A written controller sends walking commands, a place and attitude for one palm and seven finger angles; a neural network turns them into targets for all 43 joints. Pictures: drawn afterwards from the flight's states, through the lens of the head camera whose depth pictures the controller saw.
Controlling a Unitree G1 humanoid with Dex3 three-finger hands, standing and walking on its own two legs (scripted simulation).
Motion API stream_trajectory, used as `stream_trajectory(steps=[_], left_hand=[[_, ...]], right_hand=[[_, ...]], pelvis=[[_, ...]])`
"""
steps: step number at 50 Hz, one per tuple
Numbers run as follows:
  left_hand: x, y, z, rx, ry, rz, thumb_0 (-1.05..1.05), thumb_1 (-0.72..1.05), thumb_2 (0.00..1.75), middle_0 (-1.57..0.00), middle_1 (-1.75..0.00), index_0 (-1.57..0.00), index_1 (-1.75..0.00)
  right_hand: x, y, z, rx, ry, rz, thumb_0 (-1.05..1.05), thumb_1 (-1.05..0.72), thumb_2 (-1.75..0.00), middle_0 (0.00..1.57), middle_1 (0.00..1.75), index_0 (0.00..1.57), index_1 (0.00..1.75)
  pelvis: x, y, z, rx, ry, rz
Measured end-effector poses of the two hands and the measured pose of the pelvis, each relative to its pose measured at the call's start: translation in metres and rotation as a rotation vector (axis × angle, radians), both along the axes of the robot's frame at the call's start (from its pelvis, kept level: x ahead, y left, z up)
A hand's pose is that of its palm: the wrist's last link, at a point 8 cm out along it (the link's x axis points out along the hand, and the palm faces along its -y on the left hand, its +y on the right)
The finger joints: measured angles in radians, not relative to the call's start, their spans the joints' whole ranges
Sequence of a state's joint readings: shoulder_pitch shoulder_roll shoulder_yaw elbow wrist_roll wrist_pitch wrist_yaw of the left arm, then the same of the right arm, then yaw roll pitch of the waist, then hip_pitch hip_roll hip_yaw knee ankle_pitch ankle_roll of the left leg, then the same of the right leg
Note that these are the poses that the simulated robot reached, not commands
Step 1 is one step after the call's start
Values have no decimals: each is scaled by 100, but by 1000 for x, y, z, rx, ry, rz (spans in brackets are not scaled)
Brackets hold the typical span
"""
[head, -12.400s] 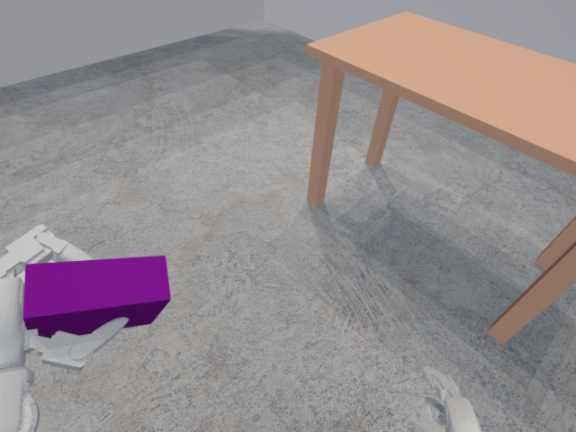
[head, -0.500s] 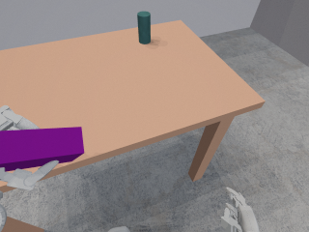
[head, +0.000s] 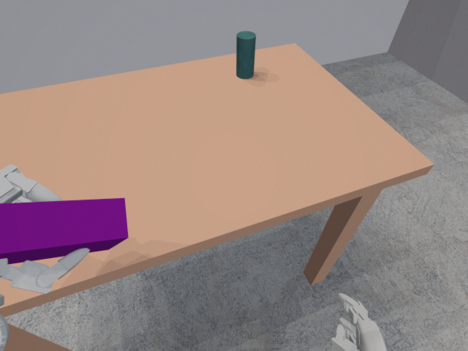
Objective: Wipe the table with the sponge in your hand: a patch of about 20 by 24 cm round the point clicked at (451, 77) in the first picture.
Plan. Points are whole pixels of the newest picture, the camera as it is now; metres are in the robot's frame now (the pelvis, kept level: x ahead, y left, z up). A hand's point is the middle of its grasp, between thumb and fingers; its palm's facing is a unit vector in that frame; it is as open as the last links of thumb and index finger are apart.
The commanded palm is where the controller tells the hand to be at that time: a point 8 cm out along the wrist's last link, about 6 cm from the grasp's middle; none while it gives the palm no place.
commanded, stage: shuffle to correct the standing spot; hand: left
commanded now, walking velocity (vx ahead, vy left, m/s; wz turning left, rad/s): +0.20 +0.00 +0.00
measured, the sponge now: (82, 229) +0.23 +0.21 +0.17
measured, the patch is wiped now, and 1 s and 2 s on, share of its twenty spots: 0.00 0.00 0.00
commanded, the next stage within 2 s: come to a stop and stand still in 0.24 s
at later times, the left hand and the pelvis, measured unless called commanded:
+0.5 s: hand (52, 192) +0.27 +0.25 +0.19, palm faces +0.38 -0.80 -0.46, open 9.3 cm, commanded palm +0.21 +0.29 +0.19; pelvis +0.05 +0.01 +0.01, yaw -1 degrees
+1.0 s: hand (68, 187) +0.28 +0.24 +0.18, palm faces +0.39 -0.83 -0.40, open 9.3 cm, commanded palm +0.23 +0.28 +0.19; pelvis +0.07 +0.00 +0.02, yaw -1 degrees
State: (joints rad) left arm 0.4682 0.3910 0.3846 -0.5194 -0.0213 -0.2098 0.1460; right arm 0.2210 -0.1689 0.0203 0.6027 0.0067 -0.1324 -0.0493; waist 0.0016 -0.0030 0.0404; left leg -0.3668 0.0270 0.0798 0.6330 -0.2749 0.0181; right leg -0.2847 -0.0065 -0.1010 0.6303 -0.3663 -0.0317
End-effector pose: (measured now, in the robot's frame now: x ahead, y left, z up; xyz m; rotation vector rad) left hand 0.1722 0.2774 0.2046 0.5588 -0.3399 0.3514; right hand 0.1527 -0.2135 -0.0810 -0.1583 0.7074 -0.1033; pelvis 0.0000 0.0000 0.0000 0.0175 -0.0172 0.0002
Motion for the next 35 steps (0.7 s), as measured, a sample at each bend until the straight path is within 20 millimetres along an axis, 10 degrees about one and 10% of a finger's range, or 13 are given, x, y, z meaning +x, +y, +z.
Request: stream_trajectory(steps=[16, 25, 35], left_hand=[[49, 32, -20, -103, 3, -12, -1, -43, 103, -82, -136, -82, -136], [54, 12, 3, -2, 28, -22, -1, -43, 103, -82, -136, -82, -136], [81, 2, -19, -145, 102, 28, -1, -43, 103, -82, -136, -82, -136]], right_hand=[[37, 7, 13, -89, 14, -38, 2, -91, -90, 20, 30, 20, 30], [57, 18, 11, 6, -7, 9, 1, -91, -90, 20, 30, 21, 30], [69, -11, 8, -38, 55, -22, 2, -91, -90, 21, 30, 21, 30]], pelvis=[[31, 29, 1, 11, -28, -13], [49, 11, 6, -10, 5, -18], [69, 4, 12, -14, -2, -21]])
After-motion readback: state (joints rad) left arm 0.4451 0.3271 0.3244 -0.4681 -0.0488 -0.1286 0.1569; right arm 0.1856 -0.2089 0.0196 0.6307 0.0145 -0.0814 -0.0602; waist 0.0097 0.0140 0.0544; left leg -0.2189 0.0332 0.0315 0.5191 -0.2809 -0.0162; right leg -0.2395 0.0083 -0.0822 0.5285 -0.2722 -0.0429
